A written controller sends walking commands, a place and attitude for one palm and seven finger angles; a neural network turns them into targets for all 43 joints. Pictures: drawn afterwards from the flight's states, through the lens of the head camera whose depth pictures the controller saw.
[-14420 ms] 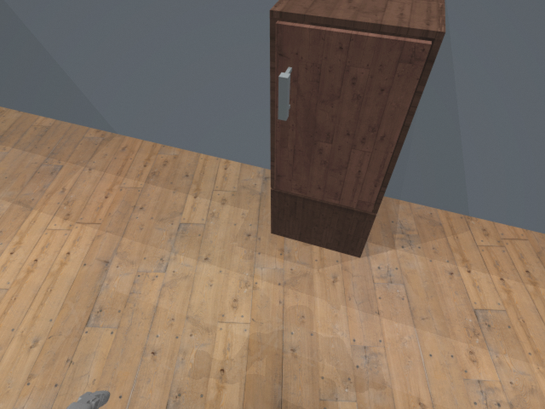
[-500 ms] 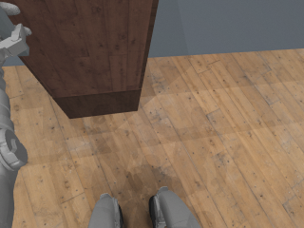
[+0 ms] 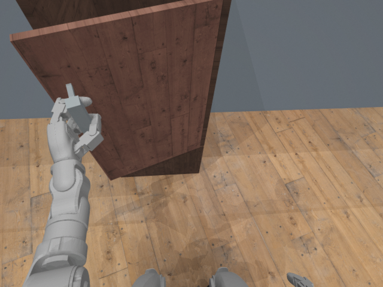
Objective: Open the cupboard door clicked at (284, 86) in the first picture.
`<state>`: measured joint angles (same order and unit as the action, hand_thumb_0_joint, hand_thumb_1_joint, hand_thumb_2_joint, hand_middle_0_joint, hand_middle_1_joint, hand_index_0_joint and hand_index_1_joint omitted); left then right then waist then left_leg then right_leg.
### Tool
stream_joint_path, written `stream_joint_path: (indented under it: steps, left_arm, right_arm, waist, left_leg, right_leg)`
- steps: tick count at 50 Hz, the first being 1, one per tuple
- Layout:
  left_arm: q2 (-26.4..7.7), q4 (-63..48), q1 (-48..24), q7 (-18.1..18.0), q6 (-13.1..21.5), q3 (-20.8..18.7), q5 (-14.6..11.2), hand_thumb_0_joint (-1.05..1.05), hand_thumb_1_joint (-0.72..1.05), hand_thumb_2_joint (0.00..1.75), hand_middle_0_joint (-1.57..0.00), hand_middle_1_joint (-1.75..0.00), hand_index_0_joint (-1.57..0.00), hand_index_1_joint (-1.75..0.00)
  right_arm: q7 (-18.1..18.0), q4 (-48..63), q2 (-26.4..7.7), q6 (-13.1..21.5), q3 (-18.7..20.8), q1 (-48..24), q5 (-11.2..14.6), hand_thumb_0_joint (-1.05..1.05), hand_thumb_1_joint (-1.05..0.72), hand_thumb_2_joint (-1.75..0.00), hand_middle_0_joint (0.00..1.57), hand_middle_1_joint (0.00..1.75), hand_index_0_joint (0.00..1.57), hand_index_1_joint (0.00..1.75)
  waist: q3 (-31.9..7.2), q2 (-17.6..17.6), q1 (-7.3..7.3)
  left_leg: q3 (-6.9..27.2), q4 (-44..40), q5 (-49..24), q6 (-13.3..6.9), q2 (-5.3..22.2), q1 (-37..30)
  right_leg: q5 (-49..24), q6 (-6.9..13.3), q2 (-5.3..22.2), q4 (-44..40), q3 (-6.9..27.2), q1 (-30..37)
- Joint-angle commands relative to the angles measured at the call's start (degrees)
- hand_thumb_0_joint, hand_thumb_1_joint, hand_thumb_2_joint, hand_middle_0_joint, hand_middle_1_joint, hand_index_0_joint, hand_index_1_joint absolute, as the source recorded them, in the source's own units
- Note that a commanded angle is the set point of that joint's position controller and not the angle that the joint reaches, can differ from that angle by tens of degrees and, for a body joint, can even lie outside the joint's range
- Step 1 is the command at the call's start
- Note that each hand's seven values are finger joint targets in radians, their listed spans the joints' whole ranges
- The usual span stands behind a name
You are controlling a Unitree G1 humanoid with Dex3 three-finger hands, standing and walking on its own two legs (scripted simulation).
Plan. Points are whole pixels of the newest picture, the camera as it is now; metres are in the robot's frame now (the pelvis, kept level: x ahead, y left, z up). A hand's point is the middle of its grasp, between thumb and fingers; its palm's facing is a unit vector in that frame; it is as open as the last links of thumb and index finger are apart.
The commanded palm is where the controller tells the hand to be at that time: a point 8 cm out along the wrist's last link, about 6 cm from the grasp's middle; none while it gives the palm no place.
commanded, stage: pull the door open along its arc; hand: left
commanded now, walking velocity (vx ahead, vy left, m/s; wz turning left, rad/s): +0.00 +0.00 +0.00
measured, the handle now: (82, 114) +0.47 +0.23 +0.04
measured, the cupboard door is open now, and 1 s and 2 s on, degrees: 20 52 55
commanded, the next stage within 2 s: open thumb and fingers to let go in 0.46 s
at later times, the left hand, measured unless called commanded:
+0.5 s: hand (155, 183) +0.31 +0.07 +0.05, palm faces +0.42 -0.91 +0.01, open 6.4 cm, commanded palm +0.25 +0.10 +0.04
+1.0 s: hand (164, 183) +0.31 +0.05 +0.05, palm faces +0.45 -0.89 -0.02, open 11.1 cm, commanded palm +0.26 +0.09 +0.04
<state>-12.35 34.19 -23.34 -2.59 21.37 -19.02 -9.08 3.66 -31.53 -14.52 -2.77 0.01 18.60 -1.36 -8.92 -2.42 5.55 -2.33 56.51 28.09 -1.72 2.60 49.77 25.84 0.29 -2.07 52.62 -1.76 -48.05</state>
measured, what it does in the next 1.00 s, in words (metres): shifts its weight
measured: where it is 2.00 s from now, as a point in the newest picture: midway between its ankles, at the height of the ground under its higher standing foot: outside the picture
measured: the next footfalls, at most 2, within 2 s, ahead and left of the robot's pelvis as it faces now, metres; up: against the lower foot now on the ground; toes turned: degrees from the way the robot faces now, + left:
none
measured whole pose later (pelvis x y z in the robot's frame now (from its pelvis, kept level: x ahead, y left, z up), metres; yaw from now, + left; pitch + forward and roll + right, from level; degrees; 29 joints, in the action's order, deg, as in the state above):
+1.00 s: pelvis -0.03 -0.06 +0.00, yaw +5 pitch +14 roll +1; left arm 6.1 24.3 -8.8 -32.9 20.9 5.7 3.9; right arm 0.0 -36.4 -11.0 1.1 0.4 10.5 -5.4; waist -8.1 -2.5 0.5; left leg 1.5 55.1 24.6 2.3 0.7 44.2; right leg 27.4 4.5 -0.2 57.0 -5.6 -43.5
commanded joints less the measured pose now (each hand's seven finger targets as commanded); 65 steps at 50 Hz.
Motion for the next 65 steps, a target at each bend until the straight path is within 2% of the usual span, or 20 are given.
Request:
stream_joint_path:
  steps: [1, 4, 7, 9, 11, 13, 18, 25, 28, 29, 31, 34, 36, 40, 45, 48, 49, 53, 58, 65]
  left_arm:
    - [-4.13, -14.48, -7.85, -16.92, 3.18, -0.77, 3.85, 0.0, 0.9, 0.9, -0.4, -1.35, -0.4, -1.35]
    - [0.49, -17.15, -8.39, -22.39, 3.04, 5.36, 8.89, 0.0, 0.9, 0.9, -0.4, -1.35, -0.4, -1.35]
    - [5.59, -18.6, -7.76, -23.82, 3.45, 11.58, 11.54, 0.0, 0.9, 0.9, -0.4, -1.35, -0.4, -1.35]
    - [7.54, -19.77, -7.32, -23.8, 3.99, 14.25, 12.07, 0.0, 0.9, 0.9, -0.4, -1.35, -0.4, -1.35]
    - [9.6, -20.4, -6.24, -23.86, 4.56, 16.5, 12.39, 0.0, 0.9, 0.9, -0.4, -1.35, -0.4, -1.35]
    - [10.82, -21.27, -5.91, -24.23, 5.18, 18.05, 12.72, 0.0, 0.9, 0.9, -0.4, -1.35, -0.4, -1.35]
    - [16.69, -25.32, 2.63, -25.47, 5.06, 24.39, 12.97, 0.0, 0.9, 0.9, -0.4, -1.35, -0.4, -1.35]
    - [20.72, -31.49, 14.89, -29.63, 2.34, 29.41, 14.99, 0.0, 0.9, 0.9, -0.4, -1.35, -0.4, -1.35]
    - [18.67, -29.84, 5.11, -32.42, 1.76, 28.01, 17.69, 0.0, 0.9, 0.9, -0.4, -1.35, -0.4, -1.35]
    - [16.52, -29.4, 5.41, -33.18, 1.93, 25.62, 18.26, 0.0, 0.83, 0.87, -0.4, -1.34, -0.4, -1.34]
    - [18.4, -28.16, 3.54, -33.61, 1.81, 26.6, 17.42, 0.0, 0.69, 0.81, -0.38, -1.33, -0.38, -1.33]
    - [18.82, -26.23, 1.67, -33.02, 1.76, 26.7, 16.5, 0.0, 0.48, 0.72, -0.37, -1.3, -0.37, -1.3]
    - [17.98, -24.94, 1.11, -32.24, 1.75, 25.51, 15.38, 0.0, 0.34, 0.66, -0.36, -1.29, -0.36, -1.29]
    - [18.23, -24.09, -0.26, -30.52, 2.2, 25.86, 14.99, 0.0, 0.06, 0.54, -0.34, -1.26, -0.34, -1.26]
    - [18.85, -21.96, -2.93, -29.76, 3.23, 26.37, 14.76, 0.0, -0.29, 0.39, -0.32, -1.22, -0.32, -1.22]
    - [18.99, -22.17, -1.92, -29.81, 3.52, 26.42, 15.01, 0.0, -0.5, 0.3, -0.3, -1.2, -0.3, -1.2]
    - [18.35, -21.61, -1.18, -29.81, 3.35, 25.98, 14.99, 0.0, -0.5, 0.3, -0.3, -1.2, -0.3, -1.2]
    - [18.89, -22.63, -1.91, -29.97, 3.41, 26.23, 15.07, 0.0, -0.5, 0.3, -0.27, -1.05, -0.27, -1.05]
    - [17.82, -21.27, -2.57, -30.68, 3.13, 24.85, 14.62, 0.0, -0.5, 0.3, -0.23, -0.8, -0.23, -0.8]
    - [19.57, -21.17, -1.42, -31.69, 3.02, 25.88, 14.9, 0.0, -0.5, 0.3, -0.18, -0.45, -0.18, -0.45]
  right_arm:
    - [0.34, 3.06, -6.12, 1.44, 3.27, 4.02, -1.41, 0.0, -0.9, -0.9, 0.2, 0.3, 0.2, 0.3]
    - [-0.25, 2.9, -5.55, 1.49, 3.47, 2.3, -2.12, 0.0, -0.9, -0.9, 0.2, 0.3, 0.2, 0.3]
    - [-0.97, 2.31, -4.59, 2.15, 3.5, 0.57, -2.38, 0.0, -0.9, -0.9, 0.2, 0.3, 0.2, 0.3]
    - [-1.59, 2.3, -4.31, 2.61, 3.44, -0.46, -2.52, 0.0, -0.9, -0.9, 0.2, 0.3, 0.2, 0.3]
    - [-1.91, 2.09, -3.59, 3.24, 3.13, -1.99, -2.56, 0.0, -0.9, -0.9, 0.2, 0.3, 0.2, 0.3]
    - [-2.1, 1.95, -3.26, 3.84, 3.01, -3.02, -2.76, 0.0, -0.9, -0.9, 0.2, 0.3, 0.2, 0.3]
    - [-1.6, 3.09, -2.17, 5.35, 2.87, -5.38, -2.82, 0.0, -0.9, -0.9, 0.2, 0.3, 0.2, 0.3]
    - [-1.3, 5.45, -1.01, 6.38, 2.46, -8.8, -3.05, 0.0, -0.9, -0.9, 0.2, 0.3, 0.2, 0.3]
    - [-2.31, 3.86, -0.86, 6.38, 2.16, -9.28, -3.73, 0.0, -0.9, -0.9, 0.2, 0.3, 0.2, 0.3]
    - [-2.79, 3.76, -0.63, 6.3, 2.21, -9.69, -3.73, 0.0, -0.9, -0.9, 0.2, 0.3, 0.2, 0.3]
    - [-3.23, 3.48, -0.04, 6.26, 1.83, -11.27, -3.72, 0.0, -0.9, -0.9, 0.2, 0.3, 0.2, 0.3]
    - [-3.85, 2.91, -0.14, 6.15, 1.95, -11.22, -3.76, 0.0, -0.9, -0.9, 0.2, 0.3, 0.2, 0.3]
    - [-4.09, 2.69, -0.21, 6.06, 1.87, -11.44, -3.58, 0.0, -0.9, -0.9, 0.2, 0.3, 0.2, 0.3]
    - [-4.31, 2.57, -0.31, 5.93, 1.94, -10.97, -3.76, 0.0, -0.9, -0.9, 0.2, 0.3, 0.2, 0.3]
    - [-4.25, 2.28, -0.53, 6.05, 2.05, -10.38, -3.72, 0.0, -0.9, -0.9, 0.2, 0.3, 0.2, 0.3]
    - [-3.94, 2.54, -0.69, 6.12, 2.28, -9.75, -3.76, 0.0, -0.9, -0.9, 0.2, 0.3, 0.2, 0.3]
    - [-3.96, 2.61, -0.89, 6.08, 2.29, -9.53, -3.79, 0.0, -0.9, -0.9, 0.2, 0.3, 0.2, 0.3]
    - [-3.98, 2.63, -0.77, 5.86, 2.44, -9.48, -3.68, 0.0, -0.9, -0.9, 0.2, 0.3, 0.2, 0.3]
    - [-4.05, 2.55, -1.02, 5.66, 2.36, -9.77, -3.6, 0.0, -0.9, -0.9, 0.2, 0.3, 0.2, 0.3]
    - [-3.67, 2.95, -0.97, 5.55, 2.35, -9.96, -3.82, 0.0, -0.9, -0.9, 0.2, 0.3, 0.2, 0.3]
  waist:
    - [-21.94, -0.73, -3.3]
    - [-22.67, 1.14, -2.75]
    - [-21.4, 2.42, -2.24]
    - [-20.87, 5.25, -1.82]
    - [-18.85, 2.81, -2.36]
    - [-18.03, 3.03, -2.4]
    - [-17.04, 3.44, -3.31]
    - [-14.2, 6.78, -4.59]
    - [-11.49, 7.17, -3.06]
    - [-11.96, 8.56, -3.93]
    - [-12.44, 5.89, -3.62]
    - [-13.92, 9.67, -2.89]
    - [-14.05, 8.82, -3.23]
    - [-15.33, 8.05, -2.92]
    - [-14.28, 8.28, -2.24]
    - [-16.1, 7.68, -2.85]
    - [-16.21, 10.11, -2.87]
    - [-16.3, 7.35, -3.07]
    - [-14.51, 8.87, -3.04]
    - [-15.24, 6.27, -3.58]
  left_leg:
    - [2.39, -3.97, -33.43, 2.23, -1.32, -15.02]
    - [2.57, -4.12, -30.5, 2.0, -1.51, -16.03]
    - [2.25, -4.72, -27.28, 1.75, -1.79, -16.69]
    - [2.46, -5.1, -24.76, 1.48, -1.83, -16.13]
    - [2.07, -5.7, -22.26, 1.41, -2.25, -16.08]
    - [2.21, -6.01, -20.55, 1.39, -2.38, -16.0]
    - [1.96, -6.39, -20.1, 1.33, -2.66, -16.55]
    - [1.94, -6.66, -16.92, 1.37, -3.05, -14.49]
    - [2.56, -5.43, -13.48, 1.39, -3.21, -12.19]
    - [2.71, -5.14, -12.32, 1.33, -3.39, -11.18]
    - [2.26, -4.71, -10.66, 1.33, -3.8, -10.97]
    - [2.6, -4.64, -10.07, 1.26, -3.72, -10.64]
    - [2.56, -4.61, -9.58, 1.38, -3.93, -9.9]
    - [2.6, -4.39, -10.92, 1.3, -3.84, -10.08]
    - [2.89, -4.22, -10.66, 1.17, -3.7, -10.19]
    - [2.77, -4.3, -12.08, 1.18, -3.74, -10.92]
    - [3.06, -4.24, -12.24, 1.08, -3.67, -10.18]
    - [2.56, -4.53, -12.43, 1.09, -3.78, -11.12]
    - [2.61, -4.98, -10.59, 1.03, -3.71, -10.57]
    - [2.41, -5.78, -11.96, 1.05, -3.55, -12.16]
  right_leg:
    - [-29.88, 0.86, -0.51, -0.37, -1.43, 14.41]
    - [-28.27, 1.07, -0.3, -0.79, -1.0, 14.99]
    - [-28.0, 0.95, 0.09, -1.87, -0.87, 15.79]
    - [-26.94, 0.91, 0.23, -2.75, -0.64, 16.56]
    - [-25.37, 0.96, 0.65, -3.46, -0.45, 16.33]
    - [-23.52, 1.05, 0.84, -3.87, -0.46, 16.16]
    - [-23.62, 1.2, 1.38, -4.77, -0.29, 17.63]
    - [-22.52, 0.86, 2.59, -6.38, 1.24, 19.18]
    - [-17.51, 0.66, 3.4, -6.95, 2.64, 15.78]
    - [-15.06, 0.52, 3.62, -7.71, 3.86, 16.45]
    - [-13.03, 0.29, 4.38, -8.78, 5.25, 16.39]
    - [-12.91, -0.22, 4.63, -9.25, 5.75, 17.35]
    - [-13.63, -0.56, 5.26, -9.79, 6.86, 18.49]
    - [-17.34, -0.77, 5.4, -8.86, 6.69, 19.04]
    - [-15.86, -0.66, 5.18, -8.68, 6.04, 17.0]
    - [-17.85, -0.31, 4.71, -7.39, 4.85, 17.44]
    - [-18.33, -0.49, 4.78, -7.53, 5.13, 18.08]
    - [-18.02, -0.2, 4.59, -7.44, 4.7, 17.64]
    - [-13.58, -0.09, 4.3, -8.39, 4.51, 16.43]
    - [-13.39, 0.78, 3.09, -6.92, 2.1, 15.49]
